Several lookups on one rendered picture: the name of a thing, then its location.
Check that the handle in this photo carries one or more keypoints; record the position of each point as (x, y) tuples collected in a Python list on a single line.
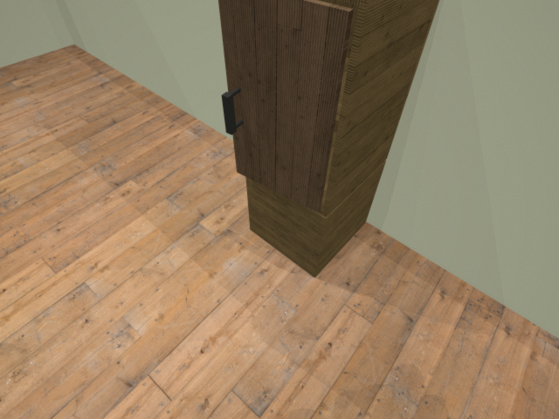
[(229, 113)]

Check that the cupboard door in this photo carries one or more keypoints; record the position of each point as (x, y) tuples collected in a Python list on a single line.
[(288, 58)]

